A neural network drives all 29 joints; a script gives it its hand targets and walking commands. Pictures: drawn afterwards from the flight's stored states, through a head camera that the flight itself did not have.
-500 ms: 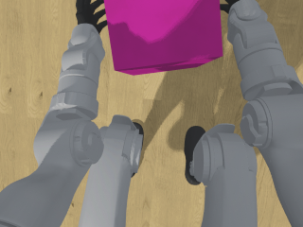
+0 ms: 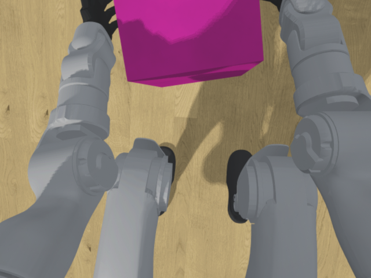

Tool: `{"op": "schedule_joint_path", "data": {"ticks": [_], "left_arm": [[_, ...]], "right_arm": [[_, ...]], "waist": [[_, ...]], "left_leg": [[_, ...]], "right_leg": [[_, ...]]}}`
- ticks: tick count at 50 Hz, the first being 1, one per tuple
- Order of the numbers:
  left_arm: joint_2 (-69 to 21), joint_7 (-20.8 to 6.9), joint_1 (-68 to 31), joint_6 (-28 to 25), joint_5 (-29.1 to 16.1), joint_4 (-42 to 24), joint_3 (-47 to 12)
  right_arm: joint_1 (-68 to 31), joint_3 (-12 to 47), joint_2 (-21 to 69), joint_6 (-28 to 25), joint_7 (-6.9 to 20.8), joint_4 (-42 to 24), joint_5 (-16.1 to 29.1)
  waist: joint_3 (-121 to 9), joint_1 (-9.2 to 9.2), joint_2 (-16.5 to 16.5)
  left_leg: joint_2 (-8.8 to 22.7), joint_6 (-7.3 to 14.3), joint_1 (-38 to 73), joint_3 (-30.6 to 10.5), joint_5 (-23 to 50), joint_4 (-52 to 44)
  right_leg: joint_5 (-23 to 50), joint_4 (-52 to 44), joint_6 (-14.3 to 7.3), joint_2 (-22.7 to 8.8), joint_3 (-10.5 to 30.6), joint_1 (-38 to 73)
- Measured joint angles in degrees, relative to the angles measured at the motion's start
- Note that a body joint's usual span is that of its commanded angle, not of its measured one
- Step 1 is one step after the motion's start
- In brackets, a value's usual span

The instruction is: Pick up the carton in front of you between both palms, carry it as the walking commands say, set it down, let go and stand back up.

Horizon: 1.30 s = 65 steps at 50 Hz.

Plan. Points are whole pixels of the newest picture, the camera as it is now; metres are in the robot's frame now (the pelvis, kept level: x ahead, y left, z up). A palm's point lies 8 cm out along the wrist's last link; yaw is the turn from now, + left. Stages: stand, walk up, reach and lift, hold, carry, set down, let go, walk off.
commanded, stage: set down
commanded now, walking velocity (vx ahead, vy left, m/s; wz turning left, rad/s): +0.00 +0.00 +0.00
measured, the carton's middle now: (191, 26) +0.54 +0.01 -0.24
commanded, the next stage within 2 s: let go in 1.44 s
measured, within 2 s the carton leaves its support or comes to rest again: neither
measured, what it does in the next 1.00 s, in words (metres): rises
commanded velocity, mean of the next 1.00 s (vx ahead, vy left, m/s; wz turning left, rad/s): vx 0.00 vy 0.00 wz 0.00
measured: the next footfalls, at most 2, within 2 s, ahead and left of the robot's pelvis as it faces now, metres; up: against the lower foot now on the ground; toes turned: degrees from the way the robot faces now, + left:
none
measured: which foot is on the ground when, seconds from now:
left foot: down 0.00-1.00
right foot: down 0.00-1.00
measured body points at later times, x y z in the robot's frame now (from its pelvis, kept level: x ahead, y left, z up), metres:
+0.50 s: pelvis +0.00 +0.00 +0.00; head +0.37 -0.03 +0.26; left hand +0.53 +0.18 -0.16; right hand +0.59 -0.20 -0.16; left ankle +0.12 +0.12 -0.33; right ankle +0.11 -0.11 -0.33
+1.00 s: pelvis +0.01 +0.00 +0.12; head +0.34 -0.03 +0.42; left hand +0.53 +0.18 +0.01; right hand +0.59 -0.21 +0.01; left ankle +0.12 +0.12 -0.33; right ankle +0.11 -0.11 -0.33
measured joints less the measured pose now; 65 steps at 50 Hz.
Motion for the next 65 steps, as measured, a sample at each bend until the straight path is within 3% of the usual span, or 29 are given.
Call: {"op": "schedule_joint_path", "data": {"ticks": [5,9,14,18,22,32,43,56,65], "left_arm": [[-0.1,0.0,-0.9,-0.5,0.1,1.0,0.4],[0.3,0.9,-2.1,-3.0,-1.3,3.7,-1.6],[2.5,4.3,-1.9,-6.1,-8.1,8.0,-8.7],[4.4,5.6,-0.5,-7.7,-12.9,7.6,-13.5],[4.6,6.5,0.8,-7.7,-15.1,4.8,-16.2],[1.5,9.2,8.6,-3.5,-15.4,-8.9,-17.9],[-1.2,8.6,11.7,-1.4,-10.3,-9.8,-13.8],[-1.3,7.0,17.0,1.2,-9.9,-16.6,-12.5],[-2.1,5.0,20.7,1.2,-7.9,-17.6,-11.1]], "right_arm": [[-0.4,0.4,-0.7,-0.6,0.5,0.6,-0.1],[-1.0,3.1,-2.7,-2.8,-1.2,3.2,2.0],[0.1,9.9,-8.5,-5.8,-5.5,5.8,11.8],[0.5,16.0,-12.6,-6.8,-5.5,5.3,19.9],[-0.3,18.8,-14.0,-6.7,-4.8,4.3,23.6],[4.7,12.6,-11.1,-3.7,-4.9,-2.4,18.3],[7.5,8.1,-10.6,-2.6,-2.2,-0.4,14.3],[11.6,6.7,-9.3,0.8,-1.2,-7.3,11.6],[14.8,4.7,-7.7,1.3,-0.1,-8.3,9.6]], "waist": [[1.1,0.14,0.1],[3.3,0.75,0.1],[6.0,1.26,-0.1],[5.8,1.26,-0.7],[4.0,1.74,-1.5],[-4.8,2.37,-2.0],[-15.8,2.98,-3.4],[-20.5,3.69,-4.2],[-23.6,3.9,-5.0]], "left_leg": [[-0.1,-0.2,0.6,0.1,0.1,0.2],[0.0,-0.5,1.7,0.3,0.2,0.3],[0.4,-0.1,2.7,0.1,-0.2,0.6],[1.0,0.4,2.3,0.2,-0.7,1.3],[1.5,0.8,1.6,0.3,-1.0,1.4],[0.8,1.6,3.3,0.1,-0.2,-5.1],[1.5,2.1,7.3,-0.6,2.5,-18.3],[2.6,1.9,14.9,-1.2,5.5,-32.2],[3.2,1.8,23.3,-1.6,8.2,-43.7]], "right_leg": [[0.1,0.4,0.0,0.0,0.1,0.4],[0.3,0.6,0.1,0.1,0.3,1.3],[0.2,0.6,0.3,0.4,0.1,2.3],[-0.2,0.8,0.5,0.6,-0.2,2.2],[-0.3,0.8,0.8,0.9,-0.1,1.4],[-0.7,-5.7,1.3,0.0,0.3,4.2],[2.4,-19.3,1.6,0.5,0.4,8.1],[5.7,-33.0,1.2,1.3,0.7,15.3],[8.4,-44.4,1.0,1.5,0.8,23.6]]}}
